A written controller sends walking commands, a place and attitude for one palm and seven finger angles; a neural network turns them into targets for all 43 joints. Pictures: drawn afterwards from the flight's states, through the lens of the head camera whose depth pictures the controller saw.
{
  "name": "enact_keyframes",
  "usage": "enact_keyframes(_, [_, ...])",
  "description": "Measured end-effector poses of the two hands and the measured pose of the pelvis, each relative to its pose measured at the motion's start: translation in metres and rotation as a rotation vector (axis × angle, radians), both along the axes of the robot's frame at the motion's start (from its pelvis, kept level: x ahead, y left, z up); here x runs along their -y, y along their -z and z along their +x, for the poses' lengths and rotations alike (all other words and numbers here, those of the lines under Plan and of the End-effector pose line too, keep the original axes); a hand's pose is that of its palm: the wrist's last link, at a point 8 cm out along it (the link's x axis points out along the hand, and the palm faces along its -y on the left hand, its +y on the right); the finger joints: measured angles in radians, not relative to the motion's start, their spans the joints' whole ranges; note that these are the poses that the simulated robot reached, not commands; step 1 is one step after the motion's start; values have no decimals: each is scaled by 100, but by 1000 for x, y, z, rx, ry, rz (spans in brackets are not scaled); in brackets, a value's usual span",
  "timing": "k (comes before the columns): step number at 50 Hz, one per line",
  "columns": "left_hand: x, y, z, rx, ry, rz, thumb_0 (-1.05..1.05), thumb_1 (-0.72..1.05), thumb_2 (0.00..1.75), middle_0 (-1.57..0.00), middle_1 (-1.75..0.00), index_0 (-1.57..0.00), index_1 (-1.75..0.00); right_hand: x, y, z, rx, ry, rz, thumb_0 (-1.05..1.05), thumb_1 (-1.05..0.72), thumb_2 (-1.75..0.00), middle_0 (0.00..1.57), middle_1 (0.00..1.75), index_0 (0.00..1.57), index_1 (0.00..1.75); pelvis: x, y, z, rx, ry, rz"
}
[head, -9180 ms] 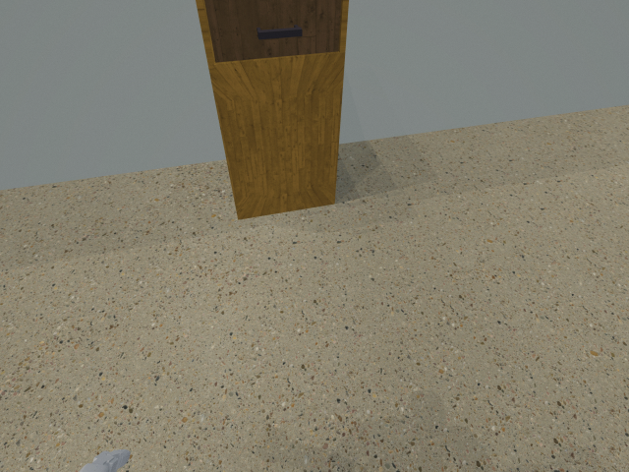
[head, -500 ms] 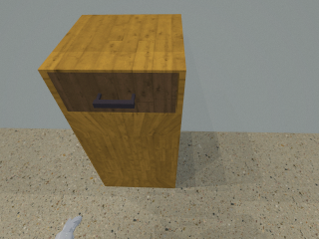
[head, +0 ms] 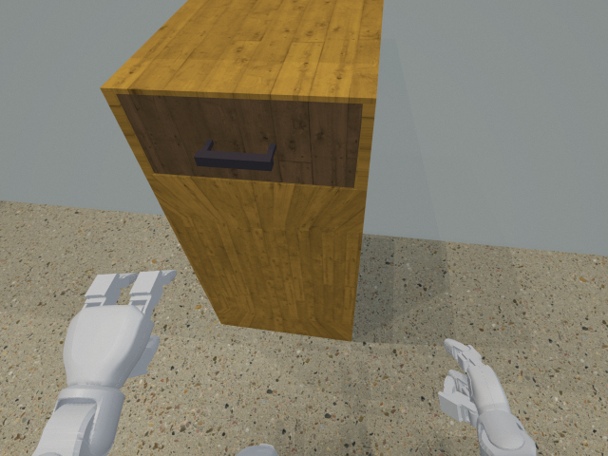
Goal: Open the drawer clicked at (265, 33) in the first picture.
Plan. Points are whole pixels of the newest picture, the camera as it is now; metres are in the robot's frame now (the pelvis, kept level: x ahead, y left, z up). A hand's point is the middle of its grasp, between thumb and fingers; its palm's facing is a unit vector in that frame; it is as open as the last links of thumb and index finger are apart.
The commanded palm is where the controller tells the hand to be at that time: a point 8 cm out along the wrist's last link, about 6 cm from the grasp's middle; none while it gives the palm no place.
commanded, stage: raise the hand with hooked fingers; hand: left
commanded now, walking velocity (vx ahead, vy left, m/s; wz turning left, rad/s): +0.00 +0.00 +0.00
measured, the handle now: (237, 153) +0.56 +0.22 +0.07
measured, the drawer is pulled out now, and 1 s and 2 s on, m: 0.00 0.00 0.00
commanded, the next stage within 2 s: move the hooked fingers above the handle in 1.26 s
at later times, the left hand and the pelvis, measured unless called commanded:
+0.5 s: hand (121, 254) +0.30 +0.28 +0.12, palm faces +0.16 -0.09 -0.98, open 12.8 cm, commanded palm +0.27 +0.27 +0.18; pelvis +0.02 +0.04 +0.03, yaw -2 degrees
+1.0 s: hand (102, 191) +0.33 +0.29 +0.19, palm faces +0.07 -0.07 -1.00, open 13.9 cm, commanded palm +0.30 +0.29 +0.24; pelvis +0.01 +0.05 +0.05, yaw -1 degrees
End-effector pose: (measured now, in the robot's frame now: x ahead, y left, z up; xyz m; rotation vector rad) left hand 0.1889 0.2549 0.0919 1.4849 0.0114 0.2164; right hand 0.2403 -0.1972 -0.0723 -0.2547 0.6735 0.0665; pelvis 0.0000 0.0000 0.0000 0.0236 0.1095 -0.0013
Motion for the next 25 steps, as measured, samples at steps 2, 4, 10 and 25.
enact_keyframes(2, [3, -14, 22, 33, 10, 7, 1, 29, 64, -27, -69, -26, -68, -5, 7, -11, -34, 23, 34, 1, -91, -90, 20, 30, 20, 30, -2, -2, 1, 2, 3, 0])
enact_keyframes(4, [6, -23, 41, 18, 4, 4, 1, 24, 62, -27, -72, -26, -71, -8, 12, -25, -78, 59, 64, 1, -91, -90, 20, 30, 20, 30, -4, -7, 4, 4, 15, 4])
enact_keyframes(10, [7, -29, 61, -135, 15, -38, 0, 11, 56, -28, -81, -27, -80, 4, 16, -62, -184, 160, 63, 1, -91, -90, 21, 30, 20, 30, -14, -21, 15, 27, 54, 15])
enact_keyframes(25, [-28, -77, 79, 28, 37, -10, 0, -23, 41, -31, -103, -30, -102, 4, -7, -37, -147, 179, -22, 1, -91, -90, 20, 30, 19, 30, -43, -31, 20, 70, 26, -10])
